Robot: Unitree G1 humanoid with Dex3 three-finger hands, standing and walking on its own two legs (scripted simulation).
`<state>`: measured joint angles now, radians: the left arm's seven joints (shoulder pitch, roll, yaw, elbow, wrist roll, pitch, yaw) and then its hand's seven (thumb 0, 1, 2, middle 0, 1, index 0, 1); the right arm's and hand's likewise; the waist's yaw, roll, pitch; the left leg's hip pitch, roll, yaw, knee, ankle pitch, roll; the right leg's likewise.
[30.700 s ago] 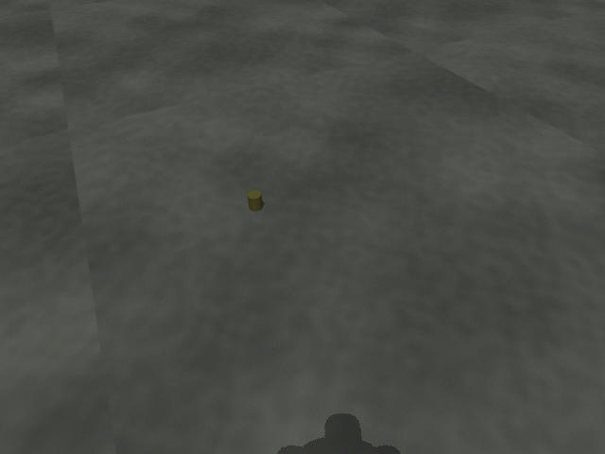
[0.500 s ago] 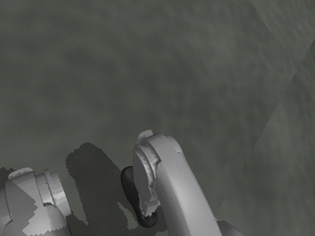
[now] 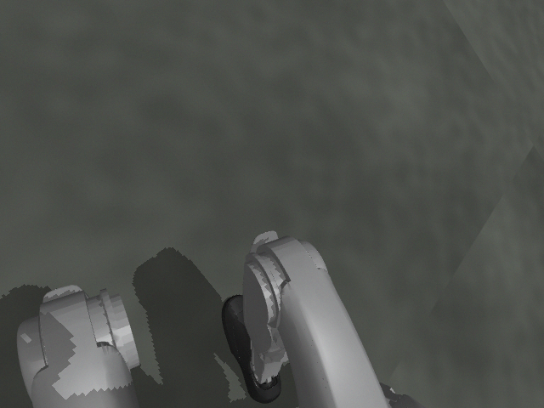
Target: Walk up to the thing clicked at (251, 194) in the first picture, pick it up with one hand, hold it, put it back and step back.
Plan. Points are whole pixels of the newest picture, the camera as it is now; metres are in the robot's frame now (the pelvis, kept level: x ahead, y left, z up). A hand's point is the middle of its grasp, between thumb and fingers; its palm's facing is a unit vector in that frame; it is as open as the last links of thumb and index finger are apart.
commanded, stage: settle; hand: left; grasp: from above
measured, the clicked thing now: out of the picture +0.45 +0.33 -0.26
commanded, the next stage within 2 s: lift in 0.44 s
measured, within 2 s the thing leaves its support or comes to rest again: neither
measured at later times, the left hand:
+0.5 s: hand out of the picture +0.41 +0.32 -0.14, palm faces -0.47 -0.14 -0.87, open 8.6 cm
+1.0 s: hand out of the picture +0.37 +0.33 -0.04, palm faces -0.48 -0.14 -0.86, open 8.6 cm
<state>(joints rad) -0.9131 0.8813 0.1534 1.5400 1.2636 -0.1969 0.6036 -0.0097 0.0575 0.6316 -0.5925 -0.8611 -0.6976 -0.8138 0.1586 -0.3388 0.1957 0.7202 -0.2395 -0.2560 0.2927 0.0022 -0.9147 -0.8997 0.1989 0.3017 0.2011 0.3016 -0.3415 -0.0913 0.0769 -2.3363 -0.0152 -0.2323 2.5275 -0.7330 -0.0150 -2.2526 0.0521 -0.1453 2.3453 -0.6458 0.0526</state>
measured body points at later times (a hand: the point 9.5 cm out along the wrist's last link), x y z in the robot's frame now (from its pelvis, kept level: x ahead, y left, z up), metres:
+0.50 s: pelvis +0.00 -0.01 +0.03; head +0.23 +0.07 +0.41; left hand +0.43 +0.32 -0.09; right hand +0.10 -0.28 -0.08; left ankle +0.06 +0.12 -0.28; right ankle +0.12 -0.12 -0.28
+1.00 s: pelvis +0.00 +0.00 +0.10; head +0.20 +0.07 +0.49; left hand +0.39 +0.33 +0.01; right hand +0.10 -0.26 -0.02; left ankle +0.06 +0.12 -0.28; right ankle +0.12 -0.12 -0.28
